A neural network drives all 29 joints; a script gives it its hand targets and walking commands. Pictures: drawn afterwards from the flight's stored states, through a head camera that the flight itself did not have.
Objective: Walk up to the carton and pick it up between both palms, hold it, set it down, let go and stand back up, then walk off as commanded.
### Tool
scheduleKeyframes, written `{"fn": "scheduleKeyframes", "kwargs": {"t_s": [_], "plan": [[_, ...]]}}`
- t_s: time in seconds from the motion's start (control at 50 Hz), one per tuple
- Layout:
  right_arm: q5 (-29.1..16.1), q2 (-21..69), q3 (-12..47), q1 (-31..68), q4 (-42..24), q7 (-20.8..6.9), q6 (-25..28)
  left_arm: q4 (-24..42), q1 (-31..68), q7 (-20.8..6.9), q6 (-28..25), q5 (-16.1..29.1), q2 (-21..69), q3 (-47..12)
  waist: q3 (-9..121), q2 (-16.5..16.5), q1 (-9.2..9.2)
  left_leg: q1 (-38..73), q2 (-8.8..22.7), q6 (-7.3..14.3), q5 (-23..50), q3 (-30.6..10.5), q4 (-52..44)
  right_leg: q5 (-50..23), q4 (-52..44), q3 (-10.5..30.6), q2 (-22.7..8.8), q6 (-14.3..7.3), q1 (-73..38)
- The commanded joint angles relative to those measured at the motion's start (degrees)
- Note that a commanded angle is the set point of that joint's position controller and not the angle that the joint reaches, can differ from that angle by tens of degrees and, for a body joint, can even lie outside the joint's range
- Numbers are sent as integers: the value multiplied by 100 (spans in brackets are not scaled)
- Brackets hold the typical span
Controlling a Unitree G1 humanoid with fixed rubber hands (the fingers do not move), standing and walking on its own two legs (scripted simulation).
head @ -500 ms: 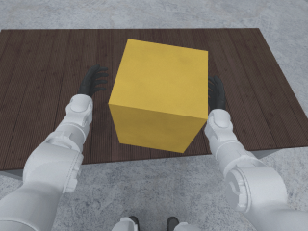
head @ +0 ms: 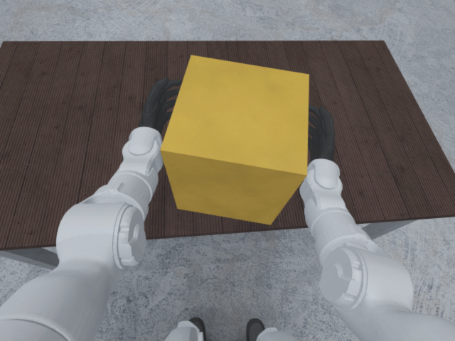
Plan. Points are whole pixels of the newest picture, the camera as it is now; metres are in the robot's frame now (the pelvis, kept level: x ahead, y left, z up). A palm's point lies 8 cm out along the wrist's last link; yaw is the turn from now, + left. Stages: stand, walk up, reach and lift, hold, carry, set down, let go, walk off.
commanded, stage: reach and lift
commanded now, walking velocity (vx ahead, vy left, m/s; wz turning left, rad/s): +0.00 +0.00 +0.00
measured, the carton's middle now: (235, 149) +0.45 -0.02 -0.01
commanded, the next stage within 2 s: none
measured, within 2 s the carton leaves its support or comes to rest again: neither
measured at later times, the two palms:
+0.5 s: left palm (154, 124) +0.47 +0.12 +0.04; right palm (321, 154) +0.41 -0.17 +0.03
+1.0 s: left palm (154, 124) +0.47 +0.12 +0.04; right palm (320, 154) +0.41 -0.17 +0.03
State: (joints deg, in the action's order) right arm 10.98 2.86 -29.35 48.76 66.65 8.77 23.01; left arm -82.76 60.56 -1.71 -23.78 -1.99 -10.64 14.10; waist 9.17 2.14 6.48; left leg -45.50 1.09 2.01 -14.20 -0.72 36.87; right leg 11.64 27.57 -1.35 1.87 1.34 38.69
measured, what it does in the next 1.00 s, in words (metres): stands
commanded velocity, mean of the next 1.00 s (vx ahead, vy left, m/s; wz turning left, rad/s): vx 0.00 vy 0.00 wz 0.00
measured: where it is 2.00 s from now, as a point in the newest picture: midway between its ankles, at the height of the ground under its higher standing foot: outside the picture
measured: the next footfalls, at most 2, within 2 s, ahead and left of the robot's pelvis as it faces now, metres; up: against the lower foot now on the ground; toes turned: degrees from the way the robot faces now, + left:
none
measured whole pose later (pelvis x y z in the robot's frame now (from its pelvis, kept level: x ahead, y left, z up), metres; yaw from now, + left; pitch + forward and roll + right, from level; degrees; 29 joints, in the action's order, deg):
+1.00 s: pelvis +0.00 +0.00 +0.00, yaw +0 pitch +23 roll -4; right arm 15.3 4.1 -33.3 48.1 65.6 8.3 24.2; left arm -83.6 60.5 -1.2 -25.6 -5.6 -10.0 18.0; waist 9.2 1.9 6.5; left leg -45.5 1.1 1.8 -14.1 -0.7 36.8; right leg 11.7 27.6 -1.4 1.8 1.3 38.7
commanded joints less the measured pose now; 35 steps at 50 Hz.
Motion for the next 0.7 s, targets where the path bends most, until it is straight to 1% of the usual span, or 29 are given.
{"fn": "scheduleKeyframes", "kwargs": {"t_s": [0.0, 0.04, 0.06, 0.08, 0.12, 0.14, 0.16, 0.18, 0.2, 0.22, 0.24, 0.26, 0.28, 0.3, 0.34, 0.36, 0.38, 0.4, 0.42, 0.44, 0.46, 0.48, 0.52, 0.54, 0.56, 0.58, 0.6, 0.62, 0.68], "plan": [[1638, 3019, 571, 2470, -478, -905, 501, -211, 2194, -623, -188, -1676, 3334, -428, 4310, 598, 232, 3867, 85, -779, 3588, 26, 79, -2779, 75, -482, 34, -160, -1423], [1737, 3040, 515, 2525, -370, -943, 493, -299, 2229, -587, -178, -1678, 3293, -404, 4154, 746, 177, 3963, 113, -795, 3643, 34, 135, -2486, 80, -530, 69, -164, -1147], [1709, 3039, 534, 2454, -314, -952, 478, -267, 2175, -553, -172, -1721, 3336, -413, 4030, 741, 222, 4019, 133, -824, 3671, 32, 98, -2442, -32, -555, 85, -182, -1047], [1775, 3090, 511, 2421, -307, -963, 460, -426, 1979, -565, -120, -1791, 3354, -317, 3944, 753, 148, 4010, 132, -784, 3658, 43, 44, -2440, -90, -565, 77, -191, -1096], [1773, 3128, 523, 2408, -292, -961, 417, -358, 2012, -558, -90, -1753, 3425, -362, 3912, 810, 182, 3925, 118, -801, 3552, 85, 66, -2447, -65, -542, 72, -226, -1167], [1774, 3125, 529, 2488, -390, -937, 446, -403, 2060, -553, -90, -1686, 3489, -419, 4053, 736, 230, 3931, 121, -803, 3581, 44, 70, -2542, -62, -545, 80, -237, -1135], [1767, 3149, 598, 2569, -372, -946, 415, -420, 2046, -547, -101, -1712, 3360, -359, 3981, 640, 115, 3797, 126, -766, 3468, 97, 74, -2492, 5, -533, 73, -197, -1151], [1765, 3205, 622, 2517, -441, -951, 421, -363, 2042, -548, -99, -1692, 3463, -392, 4080, 699, 153, 3817, 125, -761, 3456, 98, 39, -2456, -26, -530, 61, -217, -1197], [1760, 3216, 602, 2407, -421, -939, 392, -348, 2057, -539, -98, -1704, 3482, -421, 4069, 627, 239, 3726, 101, -747, 3388, 92, 19, -2546, -33, -555, 64, -223, -1272], [1772, 3308, 680, 2502, -446, -943, 392, -333, 2039, -536, -122, -1690, 3443, -398, 4109, 620, 148, 3748, 123, -759, 3406, 105, 40, -2599, 26, -513, 39, -199, -1355], [1720, 3209, 717, 2488, -499, -931, 430, -349, 2023, -533, -131, -1665, 3561, -435, 4136, 709, 193, 3792, 117, -810, 3476, 63, 58, -2656, 13, -504, 44, -216, -1410], [1753, 3322, 729, 2486, -476, -937, 381, -391, 2085, -544, -136, -1719, 3445, -330, 4114, 636, 109, 3646, 97, -757, 3348, 116, 26, -2693, 44, -466, 22, -206, -1464], [1731, 3376, 685, 2516, -457, -929, 363, -392, 2147, -549, -137, -1664, 3444, -440, 4144, 661, 182, 3657, 96, -761, 3348, 120, 3, -2716, 11, -447, 28, -221, -1508], [1746, 3371, 725, 2458, -448, -931, 362, -368, 2133, -557, -157, -1666, 3428, -373, 4107, 655, 185, 3633, 107, -737, 3346, 91, -14, -2689, 21, -452, 18, -201, -1523], [1658, 3314, 727, 2537, -526, -952, 349, -349, 2118, -545, -123, -1677, 3444, -356, 4174, 652, 137, 3666, 94, -746, 3237, 127, -7, -2619, 20, -443, 18, -229, -1469], [1642, 3276, 724, 2553, -462, -950, 374, -333, 2135, -513, -127, -1641, 3551, -484, 4265, 774, 185, 3801, 118, -802, 3426, 75, 17, -2611, 21, -485, 47, -250, -1332], [1690, 3299, 705, 2536, -497, -930, 369, -408, 2048, -504, -126, -1631, 3528, -451, 4114, 678, 189, 3821, 164, -786, 3508, 50, 33, -2569, 16, -518, 72, -228, -1272], [1607, 3355, 759, 2563, -492, -936, 361, -408, 2108, -521, -138, -1590, 3465, -468, 4171, 686, 118, 3810, 164, -793, 3582, 66, 67, -2582, 24, -517, 73, -245, -1297], [1632, 3249, 706, 2600, -537, -936, 390, -449, 2162, -510, -131, -1594, 3560, -484, 4220, 733, 215, 3796, 144, -835, 3500, 43, 64, -2564, -10, -516, 61, -272, -1246], [1644, 3263, 695, 2579, -490, -941, 374, -444, 2119, -504, -137, -1638, 3488, -473, 4153, 735, 173, 3797, 172, -808, 3515, 33, 47, -2485, -9, -512, 46, -271, -1216], [1678, 3253, 640, 2536, -454, -926, 371, -393, 2203, -506, -149, -1611, 3488, -460, 4139, 707, 231, 3797, 172, -836, 3540, 58, 81, -2479, -24, -528, 58, -261, -1166], [1667, 3285, 701, 2511, -491, -926, 370, -504, 2061, -516, -128, -1585, 3527, -462, 4110, 643, 211, 3735, 190, -805, 3497, 42, 68, -2562, -12, -526, 51, -247, -1231], [1627, 3238, 653, 2571, -490, -918, 371, -495, 2146, -509, -124, -1632, 3520, -468, 4113, 755, 180, 3716, 168, -827, 3417, 59, 20, -2498, -45, -508, 40, -263, -1237], [1673, 3256, 646, 2582, -454, -912, 398, -392, 2221, -496, -150, -1541, 3527, -564, 4177, 728, 261, 3798, 204, -857, 3542, 32, 58, -2522, -42, -519, 52, -261, -1223], [1603, 3323, 727, 2547, -491, -926, 378, -449, 2130, -505, -153, -1613, 3504, -476, 4169, 711, 167, 3846, 183, -826, 3556, 33, 24, -2498, -56, -478, 65, -242, -1256], [1650, 3317, 688, 2550, -444, -904, 393, -462, 2138, -515, -150, -1582, 3563, -504, 4164, 762, 188, 3704, 178, -825, 3483, 64, 67, -2599, -17, -486, 16, -262, -1273], [1678, 3349, 693, 2494, -414, -891, 382, -454, 2139, -516, -153, -1578, 3531, -493, 4144, 622, 223, 3634, 177, -823, 3458, 66, 67, -2658, -10, -477, 24, -250, -1360], [1660, 3336, 656, 2449, -352, -885, 377, -451, 2162, -514, -166, -1591, 3507, -503, 4144, 707, 248, 3577, 184, -819, 3329, 47, 28, -2593, -20, -470, 9, -249, -1307], [1587, 3358, 732, 2576, -439, -915, 383, -511, 2167, -505, -186, -1576, 3530, -489, 4166, 694, 160, 3529, 180, -792, 3302, 67, 54, -2564, 67, -456, 17, -243, -1325]]}}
